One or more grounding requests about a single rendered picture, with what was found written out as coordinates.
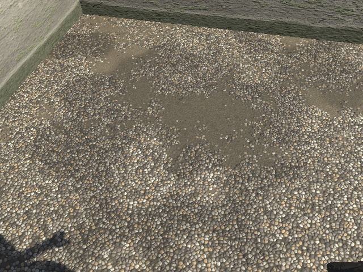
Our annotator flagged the robot right hand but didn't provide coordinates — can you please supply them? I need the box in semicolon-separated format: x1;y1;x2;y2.
327;261;363;272

